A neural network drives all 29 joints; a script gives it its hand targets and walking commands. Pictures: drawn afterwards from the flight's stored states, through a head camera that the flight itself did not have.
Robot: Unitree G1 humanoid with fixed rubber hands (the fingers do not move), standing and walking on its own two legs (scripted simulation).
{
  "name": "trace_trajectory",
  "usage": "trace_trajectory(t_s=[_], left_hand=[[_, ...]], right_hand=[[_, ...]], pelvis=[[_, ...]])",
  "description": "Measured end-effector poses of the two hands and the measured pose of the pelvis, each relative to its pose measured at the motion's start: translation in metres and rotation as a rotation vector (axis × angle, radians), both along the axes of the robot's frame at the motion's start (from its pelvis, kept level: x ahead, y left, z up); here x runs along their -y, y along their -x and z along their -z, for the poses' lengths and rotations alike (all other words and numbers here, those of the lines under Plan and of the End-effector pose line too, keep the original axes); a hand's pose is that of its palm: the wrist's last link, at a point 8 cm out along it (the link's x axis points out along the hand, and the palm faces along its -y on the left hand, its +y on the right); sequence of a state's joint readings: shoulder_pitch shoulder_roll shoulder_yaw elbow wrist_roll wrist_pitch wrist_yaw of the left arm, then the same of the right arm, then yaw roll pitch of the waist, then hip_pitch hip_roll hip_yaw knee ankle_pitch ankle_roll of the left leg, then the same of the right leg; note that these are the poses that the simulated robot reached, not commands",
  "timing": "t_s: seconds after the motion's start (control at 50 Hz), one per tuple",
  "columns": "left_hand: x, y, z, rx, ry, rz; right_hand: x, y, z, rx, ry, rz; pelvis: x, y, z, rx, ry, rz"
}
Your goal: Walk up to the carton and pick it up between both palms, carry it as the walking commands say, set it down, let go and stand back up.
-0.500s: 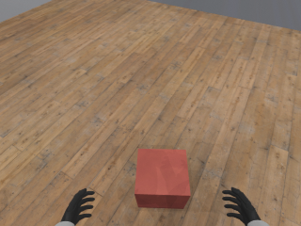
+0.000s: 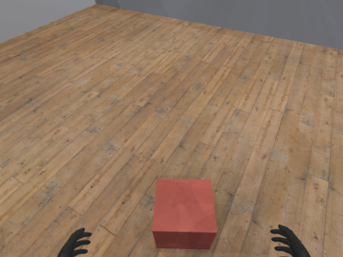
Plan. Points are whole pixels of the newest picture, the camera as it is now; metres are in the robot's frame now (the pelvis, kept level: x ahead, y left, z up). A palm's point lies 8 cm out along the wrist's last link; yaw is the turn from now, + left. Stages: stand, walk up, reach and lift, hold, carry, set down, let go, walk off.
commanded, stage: stand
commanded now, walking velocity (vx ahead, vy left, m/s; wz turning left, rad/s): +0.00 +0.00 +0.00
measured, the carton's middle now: (183, 214) +0.46 -0.03 -0.63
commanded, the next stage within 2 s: none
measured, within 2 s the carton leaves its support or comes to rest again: neither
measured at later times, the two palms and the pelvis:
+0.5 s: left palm out of the picture +0.13 +0.29 -0.08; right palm out of the picture +0.14 -0.30 -0.08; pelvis +0.02 -0.01 +0.01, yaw +0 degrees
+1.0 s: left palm out of the picture +0.09 +0.30 -0.09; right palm out of the picture +0.10 -0.31 -0.09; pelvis +0.00 -0.01 +0.01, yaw +0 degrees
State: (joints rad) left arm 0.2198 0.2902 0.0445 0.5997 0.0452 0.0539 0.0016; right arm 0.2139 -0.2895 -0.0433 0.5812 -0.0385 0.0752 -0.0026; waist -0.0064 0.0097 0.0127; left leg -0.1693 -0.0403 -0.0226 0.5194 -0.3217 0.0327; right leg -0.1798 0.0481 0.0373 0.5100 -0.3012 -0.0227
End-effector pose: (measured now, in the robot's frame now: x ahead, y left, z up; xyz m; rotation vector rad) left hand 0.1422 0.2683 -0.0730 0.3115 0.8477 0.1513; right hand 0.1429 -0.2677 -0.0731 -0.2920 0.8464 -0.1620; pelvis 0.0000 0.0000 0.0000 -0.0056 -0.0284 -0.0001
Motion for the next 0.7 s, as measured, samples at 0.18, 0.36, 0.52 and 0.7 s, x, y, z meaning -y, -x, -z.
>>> trace_trajectory(t_s=[0.18,0.36,0.52,0.7], left_hand=[[-0.024,0.004,0.001,-0.06,-0.067,-0.043],[-0.017,0.003,0.008,-0.094,-0.052,-0.048],[-0.017,0.009,0.012,-0.125,-0.048,-0.053],[-0.023,0.022,0.012,-0.156,-0.055,-0.062]], right_hand=[[0.025,-0.007,0.004,-0.047,0.056,-0.002],[0.028,-0.008,0.008,-0.081,0.061,0.002],[0.033,0.002,0.01,-0.117,0.065,0.016],[0.037,0.019,0.012,-0.154,0.071,0.027]], pelvis=[[0.003,-0.012,-0.003,-0.025,-0.002,-0.006],[0.006,-0.017,-0.005,-0.023,-0.004,-0.008],[0.007,-0.016,-0.007,-0.015,-0.004,-0.007],[0.007,-0.009,-0.009,-0.003,-0.005,-0.005]])
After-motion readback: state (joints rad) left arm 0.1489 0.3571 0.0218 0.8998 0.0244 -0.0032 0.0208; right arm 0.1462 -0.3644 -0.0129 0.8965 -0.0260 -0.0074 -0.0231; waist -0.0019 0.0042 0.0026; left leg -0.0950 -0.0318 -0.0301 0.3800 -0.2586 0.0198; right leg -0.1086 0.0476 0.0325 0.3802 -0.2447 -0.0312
